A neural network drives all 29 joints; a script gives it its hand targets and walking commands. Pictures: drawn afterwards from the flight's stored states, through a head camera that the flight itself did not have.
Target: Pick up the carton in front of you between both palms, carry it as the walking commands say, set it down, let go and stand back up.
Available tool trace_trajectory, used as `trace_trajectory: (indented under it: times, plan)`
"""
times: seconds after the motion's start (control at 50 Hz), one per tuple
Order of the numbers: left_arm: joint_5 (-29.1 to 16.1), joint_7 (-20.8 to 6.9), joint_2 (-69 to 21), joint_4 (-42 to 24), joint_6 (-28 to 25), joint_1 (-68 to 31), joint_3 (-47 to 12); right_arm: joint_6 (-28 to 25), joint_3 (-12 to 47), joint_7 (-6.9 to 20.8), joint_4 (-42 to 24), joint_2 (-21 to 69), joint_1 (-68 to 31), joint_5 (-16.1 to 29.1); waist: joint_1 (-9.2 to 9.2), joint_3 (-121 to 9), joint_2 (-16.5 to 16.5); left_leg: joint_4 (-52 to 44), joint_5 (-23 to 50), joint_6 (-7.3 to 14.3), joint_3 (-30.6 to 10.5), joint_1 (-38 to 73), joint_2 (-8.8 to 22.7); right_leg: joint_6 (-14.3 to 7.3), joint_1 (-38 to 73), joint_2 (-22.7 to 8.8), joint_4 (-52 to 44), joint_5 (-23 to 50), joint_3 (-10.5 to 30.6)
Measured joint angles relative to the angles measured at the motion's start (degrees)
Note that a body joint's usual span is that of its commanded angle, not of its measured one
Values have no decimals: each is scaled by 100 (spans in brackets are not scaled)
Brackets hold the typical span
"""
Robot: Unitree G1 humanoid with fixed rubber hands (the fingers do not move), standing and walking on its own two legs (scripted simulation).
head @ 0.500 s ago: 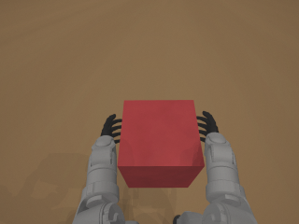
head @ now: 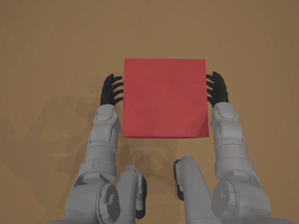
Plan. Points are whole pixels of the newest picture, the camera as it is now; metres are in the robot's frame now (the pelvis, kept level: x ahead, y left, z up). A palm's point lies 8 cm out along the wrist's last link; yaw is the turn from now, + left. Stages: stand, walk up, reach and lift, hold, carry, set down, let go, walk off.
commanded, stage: set down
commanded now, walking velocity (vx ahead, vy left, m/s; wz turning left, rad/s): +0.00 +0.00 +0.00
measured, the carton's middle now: (161, 105) +0.42 -0.04 -0.15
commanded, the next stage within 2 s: none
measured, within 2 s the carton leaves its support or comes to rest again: rests again in 1.82 s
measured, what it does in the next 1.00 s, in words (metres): lowers itself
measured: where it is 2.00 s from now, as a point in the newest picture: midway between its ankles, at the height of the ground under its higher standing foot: (161, 195)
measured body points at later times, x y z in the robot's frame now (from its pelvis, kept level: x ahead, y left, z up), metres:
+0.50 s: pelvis -0.02 -0.02 -0.13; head +0.26 -0.04 +0.22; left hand +0.48 +0.10 -0.23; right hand +0.44 -0.20 -0.24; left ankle +0.04 +0.10 -0.60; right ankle +0.11 -0.13 -0.60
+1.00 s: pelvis -0.04 +0.00 -0.23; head +0.31 +0.00 +0.06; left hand +0.52 +0.08 -0.39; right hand +0.47 -0.22 -0.37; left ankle +0.04 +0.10 -0.60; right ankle +0.11 -0.13 -0.60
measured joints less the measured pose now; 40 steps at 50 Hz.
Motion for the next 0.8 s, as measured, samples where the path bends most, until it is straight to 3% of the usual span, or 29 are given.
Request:
trace_trajectory:
  times: [0.16, 0.46, 0.8]
  plan:
    - [224, -142, 139, 260, 205, -576, 239, 264, -227, -65, -1, 37, -418, -118, -21, -319, 2, 853, -227, -50, 29, -1213, 8, -48, -1254, 46, 852, -182, 19]
    - [-238, -242, 859, 593, 278, -1511, -169, 353, 42, -582, -224, -18, -958, 379, -17, -195, -24, 2504, -626, -200, -43, -3110, 22, -147, -3205, 98, 2432, -453, -95]
    - [-325, -218, 1447, 1475, 266, -2960, -476, 309, -234, -731, 165, -277, -1988, 479, -175, 564, 1, 3829, -718, -139, -22, -4486, -68, -34, -4501, 58, 3568, -440, -100]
